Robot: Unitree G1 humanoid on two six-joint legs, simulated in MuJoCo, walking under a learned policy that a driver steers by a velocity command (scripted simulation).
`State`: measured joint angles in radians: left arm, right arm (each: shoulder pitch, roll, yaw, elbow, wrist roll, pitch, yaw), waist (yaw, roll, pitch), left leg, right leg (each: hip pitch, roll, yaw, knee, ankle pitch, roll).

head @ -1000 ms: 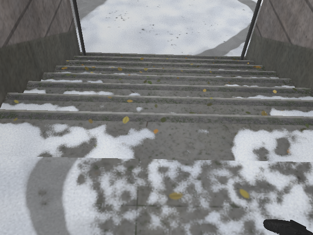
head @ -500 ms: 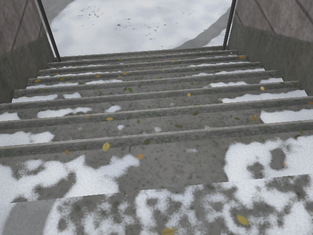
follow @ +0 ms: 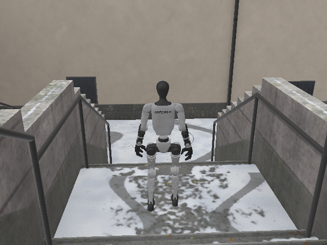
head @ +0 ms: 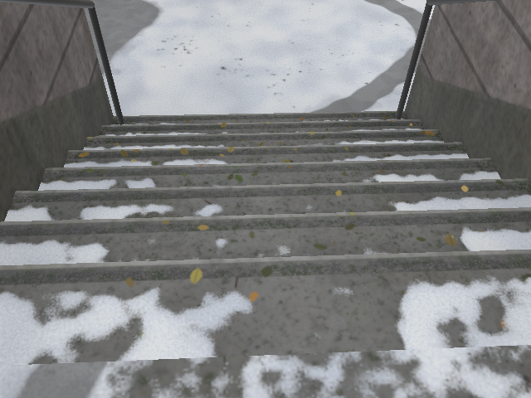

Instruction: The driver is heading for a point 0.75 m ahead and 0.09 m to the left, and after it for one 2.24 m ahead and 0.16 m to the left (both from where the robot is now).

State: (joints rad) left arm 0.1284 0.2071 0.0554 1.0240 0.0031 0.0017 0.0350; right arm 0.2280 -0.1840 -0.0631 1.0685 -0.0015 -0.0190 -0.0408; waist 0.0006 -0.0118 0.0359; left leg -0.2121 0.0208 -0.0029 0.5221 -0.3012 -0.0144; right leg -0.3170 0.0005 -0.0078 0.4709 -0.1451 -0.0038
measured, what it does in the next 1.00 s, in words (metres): walks ahead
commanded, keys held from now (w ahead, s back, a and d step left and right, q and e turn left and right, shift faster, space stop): no key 0.58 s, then w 0.42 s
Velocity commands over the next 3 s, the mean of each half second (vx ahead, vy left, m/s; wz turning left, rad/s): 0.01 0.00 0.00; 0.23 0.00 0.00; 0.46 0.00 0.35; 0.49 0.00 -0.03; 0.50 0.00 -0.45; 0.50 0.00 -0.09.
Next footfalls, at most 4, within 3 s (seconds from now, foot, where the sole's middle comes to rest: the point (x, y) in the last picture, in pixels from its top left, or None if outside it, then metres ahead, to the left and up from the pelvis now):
1.34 left None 0.50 0.15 -0.77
1.82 right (259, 289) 0.81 0.04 -0.77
2.40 left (201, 253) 1.04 0.24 -0.94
2.98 right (280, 212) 1.37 -0.04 -1.11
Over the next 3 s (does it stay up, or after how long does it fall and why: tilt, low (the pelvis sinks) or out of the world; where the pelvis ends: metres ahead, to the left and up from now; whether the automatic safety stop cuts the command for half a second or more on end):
stays up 1.27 0.07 -0.32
